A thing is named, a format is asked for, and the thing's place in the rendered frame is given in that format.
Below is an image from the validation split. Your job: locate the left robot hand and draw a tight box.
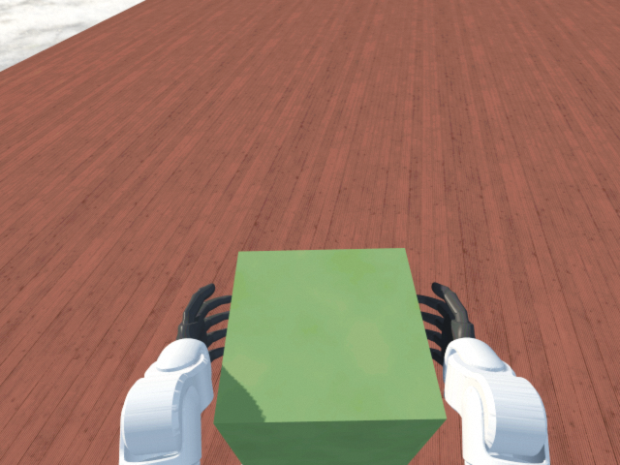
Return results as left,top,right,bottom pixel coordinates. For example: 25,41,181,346
175,283,232,362

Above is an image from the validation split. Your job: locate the robot left forearm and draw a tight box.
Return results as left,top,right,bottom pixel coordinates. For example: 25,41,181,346
119,338,214,465

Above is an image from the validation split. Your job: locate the robot right forearm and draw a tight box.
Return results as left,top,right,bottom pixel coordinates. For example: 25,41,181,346
443,338,550,465

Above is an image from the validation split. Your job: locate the carton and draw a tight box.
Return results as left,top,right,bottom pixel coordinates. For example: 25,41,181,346
213,248,447,465

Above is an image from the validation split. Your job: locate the right robot hand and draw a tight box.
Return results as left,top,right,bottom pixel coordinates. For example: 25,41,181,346
417,282,476,366

